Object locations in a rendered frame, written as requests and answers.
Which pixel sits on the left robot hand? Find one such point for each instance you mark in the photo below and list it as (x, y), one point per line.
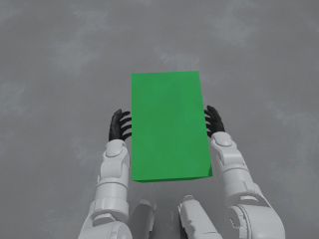
(116, 129)

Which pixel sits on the robot right upper arm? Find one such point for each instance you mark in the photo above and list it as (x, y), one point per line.
(242, 221)

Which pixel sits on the carton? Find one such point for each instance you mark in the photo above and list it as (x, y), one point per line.
(169, 135)

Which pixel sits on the left robot forearm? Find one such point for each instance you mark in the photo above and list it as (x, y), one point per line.
(110, 201)

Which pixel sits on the right robot hand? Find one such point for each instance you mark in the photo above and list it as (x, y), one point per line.
(216, 124)

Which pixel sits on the right robot forearm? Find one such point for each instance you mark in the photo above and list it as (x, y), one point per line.
(232, 172)

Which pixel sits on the left robot shin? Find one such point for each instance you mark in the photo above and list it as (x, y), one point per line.
(144, 201)

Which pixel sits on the left robot thigh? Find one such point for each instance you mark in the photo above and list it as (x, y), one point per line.
(141, 221)

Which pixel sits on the robot left upper arm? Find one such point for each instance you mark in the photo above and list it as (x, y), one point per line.
(111, 230)

